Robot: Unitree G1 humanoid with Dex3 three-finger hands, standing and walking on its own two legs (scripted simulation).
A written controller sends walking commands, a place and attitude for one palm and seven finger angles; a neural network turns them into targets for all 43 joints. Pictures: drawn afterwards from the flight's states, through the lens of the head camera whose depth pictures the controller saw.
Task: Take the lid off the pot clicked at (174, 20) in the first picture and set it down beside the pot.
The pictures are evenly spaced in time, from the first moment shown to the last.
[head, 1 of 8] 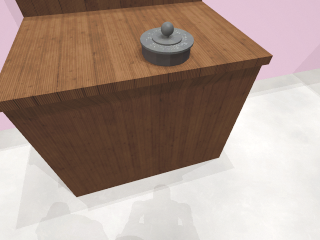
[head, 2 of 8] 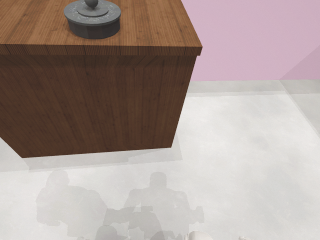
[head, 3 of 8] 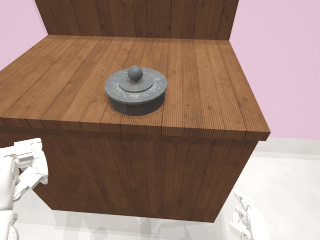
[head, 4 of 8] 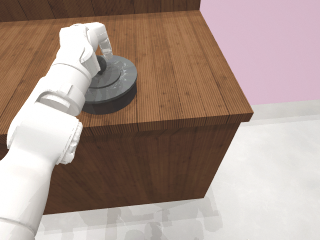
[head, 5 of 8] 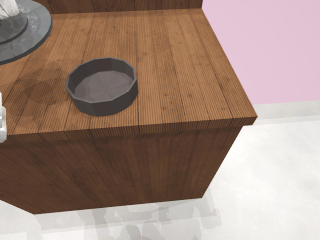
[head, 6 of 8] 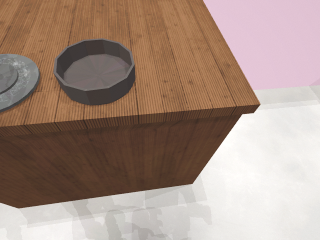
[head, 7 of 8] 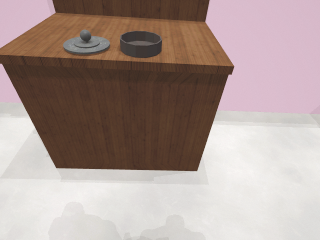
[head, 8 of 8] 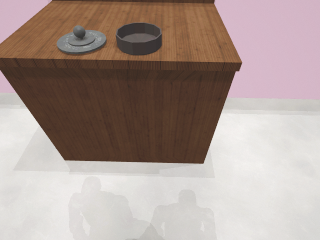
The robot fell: no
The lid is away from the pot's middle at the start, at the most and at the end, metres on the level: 0.00 0.26 0.25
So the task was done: yes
